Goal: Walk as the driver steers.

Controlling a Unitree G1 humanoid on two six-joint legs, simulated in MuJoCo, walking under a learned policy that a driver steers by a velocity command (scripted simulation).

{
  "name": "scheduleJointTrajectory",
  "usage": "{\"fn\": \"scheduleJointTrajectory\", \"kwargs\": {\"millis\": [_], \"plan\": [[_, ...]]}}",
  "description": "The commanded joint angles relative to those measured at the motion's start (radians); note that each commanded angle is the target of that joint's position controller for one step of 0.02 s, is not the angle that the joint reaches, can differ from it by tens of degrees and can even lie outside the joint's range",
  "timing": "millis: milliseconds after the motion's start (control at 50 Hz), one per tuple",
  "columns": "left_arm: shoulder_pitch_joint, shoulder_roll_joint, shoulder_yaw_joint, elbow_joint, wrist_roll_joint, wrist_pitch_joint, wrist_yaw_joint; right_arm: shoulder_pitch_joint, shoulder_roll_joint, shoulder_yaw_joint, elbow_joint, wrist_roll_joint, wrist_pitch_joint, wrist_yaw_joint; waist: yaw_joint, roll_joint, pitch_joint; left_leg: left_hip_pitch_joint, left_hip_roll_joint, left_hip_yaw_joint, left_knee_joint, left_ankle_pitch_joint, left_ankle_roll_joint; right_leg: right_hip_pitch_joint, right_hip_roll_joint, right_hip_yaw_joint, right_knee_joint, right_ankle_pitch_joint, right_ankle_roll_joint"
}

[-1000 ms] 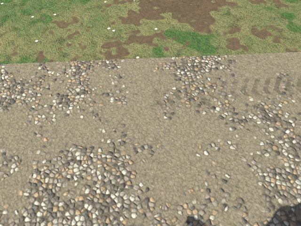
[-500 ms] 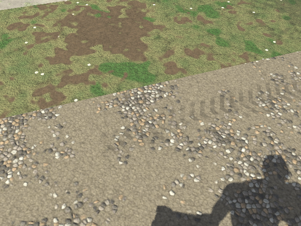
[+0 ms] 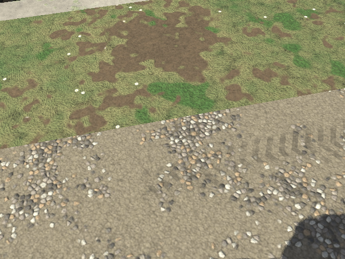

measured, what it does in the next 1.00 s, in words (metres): walks ahead, turning left: left foot, then right foot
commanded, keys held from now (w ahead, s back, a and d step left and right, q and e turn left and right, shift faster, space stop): q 0.56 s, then w+q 0.18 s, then w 0.18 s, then w+e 0.08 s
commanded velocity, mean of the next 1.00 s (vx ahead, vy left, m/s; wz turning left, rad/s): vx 0.15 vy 0.00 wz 0.47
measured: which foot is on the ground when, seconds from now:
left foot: up 0.00-0.06, down 0.08-0.48, up 0.50-0.90, down 0.92-1.00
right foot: down 0.00-0.08, up 0.10-0.46, down 0.48-0.90, up 0.92-1.00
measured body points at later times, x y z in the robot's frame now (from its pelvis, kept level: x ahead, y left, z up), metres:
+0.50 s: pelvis +0.08 -0.01 -0.01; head +0.11 -0.02 +0.44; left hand +0.15 +0.29 -0.10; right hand +0.31 -0.24 -0.11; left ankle +0.12 +0.11 -0.74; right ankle +0.15 -0.12 -0.74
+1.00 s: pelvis +0.12 +0.06 -0.01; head +0.12 +0.08 +0.44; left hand +0.05 +0.34 -0.13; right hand +0.37 -0.10 -0.09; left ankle +0.05 +0.12 -0.74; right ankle +0.15 -0.10 -0.68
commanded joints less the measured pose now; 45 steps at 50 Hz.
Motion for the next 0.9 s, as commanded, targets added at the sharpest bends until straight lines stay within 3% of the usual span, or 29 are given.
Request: {"fn": "scheduleJointTrajectory", "kwargs": {"millis": [20,60,80,100,120,140,160,180,200,220,260,340,400,460,480,500,520,540,580,600,640,680,760,820,860,880,900], "plan": [[-0.032,0.195,0.058,-0.053,-0.019,0.005,0.015,-0.059,-0.084,-0.025,-0.109,0.0,-0.01,0.018,-0.019,-0.165,-0.041,0.063,-0.021,0.033,-0.065,-0.036,0.034,0.024,-0.258,0.076,0.053,0.744,-0.123],[-0.057,0.187,0.058,-0.062,-0.028,0.01,0.022,0.056,-0.119,-0.049,-0.084,-0.006,-0.012,0.016,-0.08,-0.124,-0.102,0.24,-0.079,0.067,-0.196,0.043,0.081,0.001,-0.208,0.031,0.246,0.806,-0.078],[-0.021,0.168,0.051,-0.063,-0.013,0.002,0.021,0.136,-0.18,-0.071,-0.075,-0.009,-0.013,0.0,-0.111,-0.042,-0.165,0.434,-0.032,-0.027,-0.234,0.315,0.129,-0.112,-0.143,-0.012,0.436,0.657,-0.014],[0.009,0.084,0.023,-0.105,0.044,-0.011,0.012,0.193,-0.288,-0.091,-0.087,-0.019,-0.007,-0.024,-0.088,0.207,-0.253,0.709,0.233,-0.382,-0.175,0.823,0.281,-0.432,-0.006,-0.041,0.799,-0.07,0.068],[0.045,0.1,0.015,-0.106,0.029,-0.02,-0.003,0.19,-0.265,-0.078,-0.106,-0.025,-0.007,-0.024,-0.093,0.235,-0.433,0.803,0.373,-0.662,-0.256,0.676,0.465,-0.55,0.079,0.161,1.004,-0.383,0.091],[-0.004,0.166,0.032,-0.101,-0.005,-0.018,-0.013,0.131,-0.211,-0.068,-0.124,-0.016,-0.004,-0.022,-0.113,0.109,-0.356,0.731,0.318,-0.558,-0.287,0.497,0.426,-0.602,0.019,0.209,1.043,-0.319,0.085],[-0.062,0.164,0.032,-0.115,-0.011,-0.011,-0.01,0.075,-0.172,-0.057,-0.128,-0.002,-0.002,-0.027,-0.097,0.058,-0.25,0.629,0.257,-0.461,-0.298,0.365,0.363,-0.631,-0.011,0.196,1.001,-0.243,0.078],[-0.084,0.156,0.034,-0.11,0.0,0.0,0.003,0.039,-0.153,-0.051,-0.133,0.006,0.005,-0.032,-0.077,-0.013,-0.181,0.516,0.212,-0.406,-0.322,0.271,0.313,-0.616,-0.038,0.19,0.92,-0.191,0.08],[-0.092,0.162,0.039,-0.117,0.01,0.012,0.014,0.005,-0.151,-0.049,-0.138,0.007,0.012,-0.037,-0.053,-0.004,-0.14,0.406,0.178,-0.375,-0.342,0.218,0.287,-0.56,-0.05,0.189,0.829,-0.155,0.083],[-0.083,0.146,0.035,-0.116,0.012,0.02,0.014,-0.017,-0.161,-0.053,-0.145,-0.004,0.021,-0.04,-0.033,0.025,-0.118,0.322,0.141,-0.347,-0.358,0.202,0.273,-0.495,-0.034,0.168,0.765,-0.129,0.087],[-0.061,0.112,0.026,-0.108,0.011,0.021,0.015,-0.02,-0.177,-0.062,-0.148,-0.016,0.029,-0.049,-0.026,0.071,-0.13,0.275,0.117,-0.331,-0.362,0.218,0.277,-0.435,-0.007,0.151,0.653,-0.112,0.1],[-0.093,0.104,0.02,-0.112,0.008,0.019,0.008,-0.025,-0.195,-0.073,-0.155,-0.004,0.043,-0.067,-0.045,0.088,-0.157,0.239,0.098,-0.371,-0.363,0.023,0.252,-0.359,0.012,0.167,0.487,-0.013,0.104],[-0.117,0.113,0.027,-0.125,0.0,0.011,-0.003,-0.02,-0.192,-0.074,-0.158,-0.003,0.054,-0.066,-0.059,0.114,-0.144,0.247,0.093,-0.438,-0.353,-0.084,0.231,-0.326,0.025,0.174,0.384,-0.006,0.091],[-0.073,0.112,0.038,-0.115,-0.003,-0.005,-0.015,-0.03,-0.18,-0.07,-0.163,0.011,0.067,-0.067,-0.025,0.118,-0.13,0.228,0.056,-0.463,-0.291,-0.105,0.181,-0.19,0.033,0.148,0.129,0.097,0.052],[-0.047,0.154,0.053,-0.114,0.006,-0.006,-0.012,-0.002,-0.151,-0.062,-0.16,0.012,0.068,-0.068,-0.024,0.07,-0.131,0.16,0.009,-0.428,-0.22,-0.193,0.132,-0.092,-0.059,0.211,0.047,0.117,0.015],[-0.053,0.26,0.078,-0.12,0.035,0.004,-0.005,0.006,-0.101,-0.05,-0.185,0.01,0.062,-0.066,-0.059,-0.199,-0.104,-0.024,-0.127,-0.248,-0.011,-0.378,0.063,-0.032,-0.282,0.458,-0.028,0.152,-0.106],[-0.079,0.246,0.078,-0.133,0.065,0.004,-0.008,0.009,-0.153,-0.067,-0.19,0.003,0.045,-0.063,-0.051,-0.335,-0.094,-0.082,-0.158,-0.148,0.253,-0.487,0.019,-0.1,-0.415,0.637,-0.086,0.23,-0.235],[-0.137,0.188,0.06,-0.163,0.06,0.001,-0.003,0.039,-0.21,-0.089,-0.163,0.002,0.043,-0.06,-0.068,-0.245,-0.087,-0.067,-0.113,-0.17,0.412,-0.431,-0.003,-0.128,-0.397,0.574,-0.072,0.255,-0.24],[-0.199,0.13,0.045,-0.175,0.02,0.004,0.009,0.094,-0.187,-0.091,-0.114,0.005,0.064,-0.064,-0.089,-0.165,-0.074,-0.083,-0.088,-0.126,0.528,-0.298,-0.038,-0.115,-0.276,0.388,-0.05,0.156,-0.153],[-0.185,0.125,0.04,-0.171,0.007,0.006,0.014,0.092,-0.16,-0.083,-0.116,0.004,0.071,-0.062,-0.073,-0.178,-0.062,-0.118,-0.073,-0.105,0.56,-0.247,-0.05,-0.097,-0.258,0.354,-0.067,0.074,-0.142],[-0.123,0.141,0.044,-0.16,0.006,0.011,0.024,0.037,-0.129,-0.068,-0.146,0.012,0.067,-0.05,-0.03,-0.209,-0.043,-0.154,-0.049,-0.041,0.511,-0.197,-0.061,-0.059,-0.238,0.309,-0.118,-0.075,-0.136],[-0.06,0.161,0.054,-0.148,0.008,0.009,0.027,-0.034,-0.115,-0.059,-0.177,0.014,0.057,-0.042,0.017,-0.21,-0.037,-0.177,-0.027,-0.026,0.411,-0.198,-0.065,0.006,-0.26,0.307,-0.14,-0.133,-0.144],[-0.035,0.203,0.073,-0.132,-0.004,-0.005,0.014,-0.056,-0.077,-0.038,-0.194,0.008,0.036,-0.022,0.027,-0.213,-0.031,-0.04,0.005,0.007,0.192,-0.24,-0.029,-0.028,-0.295,0.252,-0.163,-0.14,-0.149],[-0.045,0.212,0.076,-0.111,-0.02,-0.016,-0.013,-0.003,-0.075,-0.034,-0.161,0.01,0.021,-0.01,-0.003,-0.222,-0.003,0.165,-0.016,0.055,0.022,-0.277,0.022,-0.147,-0.281,0.192,-0.164,-0.113,-0.156],[-0.066,0.208,0.073,-0.097,-0.036,-0.017,-0.031,0.072,-0.07,-0.035,-0.123,0.013,0.011,-0.006,-0.055,-0.188,0.002,0.324,-0.034,0.079,-0.156,-0.159,0.06,-0.211,-0.274,0.164,-0.111,-0.132,-0.147],[-0.064,0.183,0.064,-0.088,-0.036,-0.016,-0.037,0.143,-0.073,-0.039,-0.085,0.014,0.008,-0.007,-0.087,-0.152,-0.009,0.453,-0.063,0.099,-0.219,-0.133,0.072,-0.277,-0.252,0.136,-0.043,-0.133,-0.133],[-0.059,0.13,0.045,-0.08,-0.025,-0.02,-0.044,0.235,-0.098,-0.051,-0.054,0.018,0.007,-0.015,-0.126,-0.092,-0.05,0.618,-0.049,0.051,-0.239,-0.152,0.087,-0.366,-0.213,0.085,0.083,-0.116,-0.095]]}}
